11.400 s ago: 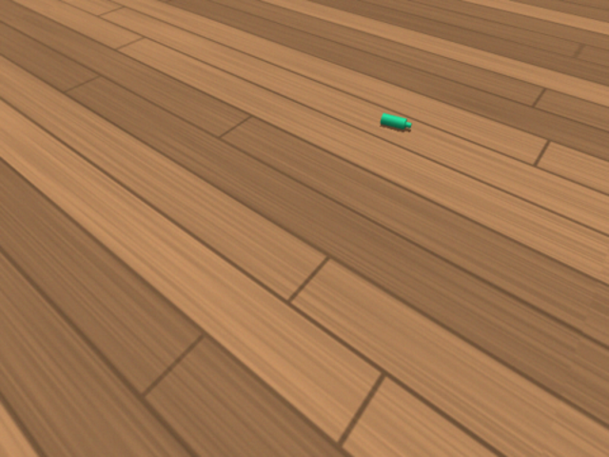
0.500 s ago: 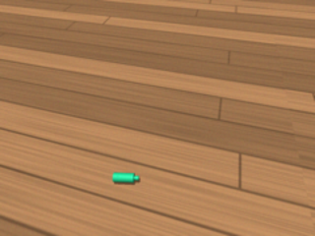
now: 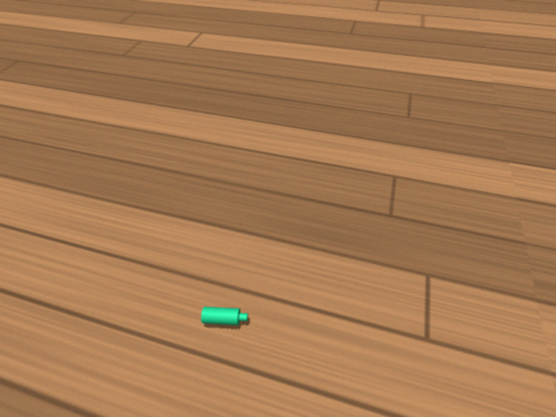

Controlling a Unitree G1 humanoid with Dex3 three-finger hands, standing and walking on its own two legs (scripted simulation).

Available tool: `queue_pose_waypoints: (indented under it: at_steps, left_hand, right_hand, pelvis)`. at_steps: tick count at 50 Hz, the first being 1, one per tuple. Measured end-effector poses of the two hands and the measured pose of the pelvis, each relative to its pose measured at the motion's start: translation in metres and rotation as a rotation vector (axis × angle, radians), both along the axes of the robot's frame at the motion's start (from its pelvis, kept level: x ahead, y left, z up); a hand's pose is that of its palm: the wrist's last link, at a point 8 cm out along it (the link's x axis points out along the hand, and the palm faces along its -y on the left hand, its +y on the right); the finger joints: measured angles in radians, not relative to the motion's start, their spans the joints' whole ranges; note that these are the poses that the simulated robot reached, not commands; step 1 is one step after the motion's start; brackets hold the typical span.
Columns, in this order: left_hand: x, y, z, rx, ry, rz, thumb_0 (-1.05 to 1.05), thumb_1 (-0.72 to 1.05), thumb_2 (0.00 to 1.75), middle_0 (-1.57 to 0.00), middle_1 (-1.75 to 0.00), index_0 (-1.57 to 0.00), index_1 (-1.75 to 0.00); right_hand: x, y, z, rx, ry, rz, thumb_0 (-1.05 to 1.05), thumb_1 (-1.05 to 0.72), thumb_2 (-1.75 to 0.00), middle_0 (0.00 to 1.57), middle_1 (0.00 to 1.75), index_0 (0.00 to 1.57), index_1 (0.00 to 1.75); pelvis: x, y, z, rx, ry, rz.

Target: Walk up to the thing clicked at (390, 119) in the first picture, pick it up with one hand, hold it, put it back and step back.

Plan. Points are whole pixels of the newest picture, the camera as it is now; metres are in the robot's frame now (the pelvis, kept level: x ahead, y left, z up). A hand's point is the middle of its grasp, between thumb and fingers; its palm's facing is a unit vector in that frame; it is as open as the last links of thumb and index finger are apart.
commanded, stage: stand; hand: left
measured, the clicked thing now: (225, 316) +0.57 +0.24 -0.75
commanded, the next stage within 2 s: walk up in 0.94 s
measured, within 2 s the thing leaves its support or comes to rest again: neither
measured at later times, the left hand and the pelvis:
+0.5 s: hand out of the picture +0.09 +0.25 -0.15, palm faces -0.02 -0.94 -0.35, open 7.3 cm; pelvis +0.01 +0.00 +0.00, yaw +0 degrees
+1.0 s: hand out of the picture +0.09 +0.26 -0.15, palm faces -0.02 -0.94 -0.35, open 7.3 cm; pelvis +0.01 +0.00 +0.00, yaw +0 degrees
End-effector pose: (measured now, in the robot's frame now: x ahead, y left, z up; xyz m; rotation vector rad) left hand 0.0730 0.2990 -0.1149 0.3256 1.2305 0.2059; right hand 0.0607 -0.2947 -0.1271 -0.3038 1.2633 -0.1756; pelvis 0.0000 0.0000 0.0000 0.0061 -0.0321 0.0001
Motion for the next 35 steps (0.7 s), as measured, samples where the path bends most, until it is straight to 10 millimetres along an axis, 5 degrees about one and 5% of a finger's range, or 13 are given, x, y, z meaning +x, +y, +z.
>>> queue_pose_waypoints:
  at_steps: [35]
  left_hand:
    - [0.01, -0.002, 0.001, 0.004, -0.01, -0.01, 0.0, 0.91, 0.9, -0.2, -0.3, -0.2, -0.3]
  right_hand:
    - [0.006, -0.003, 0.001, -0.005, -0.003, 0.001, 0.0, -0.91, -0.9, 0.21, 0.3, 0.21, 0.3]
  pelvis:
    - [0.008, -0.002, 0.0, -0.002, 0.002, 0.002]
